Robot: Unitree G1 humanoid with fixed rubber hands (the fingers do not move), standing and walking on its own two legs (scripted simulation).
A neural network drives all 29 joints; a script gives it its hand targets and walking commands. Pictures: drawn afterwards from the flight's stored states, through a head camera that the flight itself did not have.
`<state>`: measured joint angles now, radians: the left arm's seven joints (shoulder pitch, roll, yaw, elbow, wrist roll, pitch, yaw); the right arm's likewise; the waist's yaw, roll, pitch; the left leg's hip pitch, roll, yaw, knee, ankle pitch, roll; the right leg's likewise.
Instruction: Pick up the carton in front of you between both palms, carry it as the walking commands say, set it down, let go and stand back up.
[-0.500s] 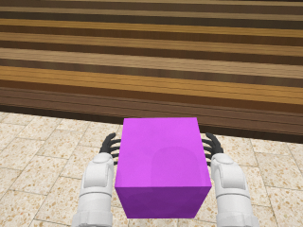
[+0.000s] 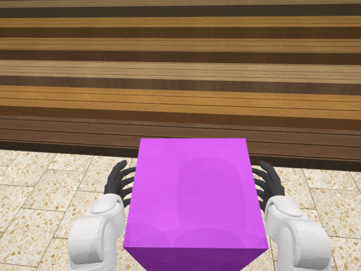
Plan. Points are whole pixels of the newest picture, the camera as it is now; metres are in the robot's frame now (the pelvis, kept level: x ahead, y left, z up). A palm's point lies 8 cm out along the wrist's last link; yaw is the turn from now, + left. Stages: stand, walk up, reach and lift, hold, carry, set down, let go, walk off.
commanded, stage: carry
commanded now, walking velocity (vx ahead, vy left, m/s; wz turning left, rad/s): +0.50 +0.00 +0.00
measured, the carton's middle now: (192, 210) +0.25 -0.01 +0.03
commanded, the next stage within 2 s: none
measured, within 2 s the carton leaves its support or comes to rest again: neither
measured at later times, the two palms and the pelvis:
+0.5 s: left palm (128, 111) +0.55 +0.17 +0.07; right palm (228, 106) +0.55 -0.13 +0.07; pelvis +0.32 +0.02 -0.02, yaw +0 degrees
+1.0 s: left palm (144, 34) +0.97 +0.16 +0.14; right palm (217, 32) +0.99 -0.14 +0.13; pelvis +0.64 +0.00 -0.03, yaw +1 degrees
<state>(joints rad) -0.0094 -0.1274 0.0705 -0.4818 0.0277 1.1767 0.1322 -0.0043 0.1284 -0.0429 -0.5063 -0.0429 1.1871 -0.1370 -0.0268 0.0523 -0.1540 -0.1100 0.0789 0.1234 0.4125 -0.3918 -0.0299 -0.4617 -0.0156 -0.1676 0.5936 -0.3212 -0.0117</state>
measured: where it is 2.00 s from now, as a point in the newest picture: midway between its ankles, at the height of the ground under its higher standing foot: (184, 112)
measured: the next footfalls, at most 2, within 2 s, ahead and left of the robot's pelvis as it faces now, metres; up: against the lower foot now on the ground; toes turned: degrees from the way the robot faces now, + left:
right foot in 0.02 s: +0.12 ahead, -0.09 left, +0.00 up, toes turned -8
left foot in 0.46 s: +0.47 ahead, +0.11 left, +0.00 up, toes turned +12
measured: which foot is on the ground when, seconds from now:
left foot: down 0.00-0.04, up 0.06-0.44, down 0.46-0.96, up 0.98-1.00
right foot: up 0.00-0.00, down 0.02-0.46, up 0.48-0.94, down 0.96-1.00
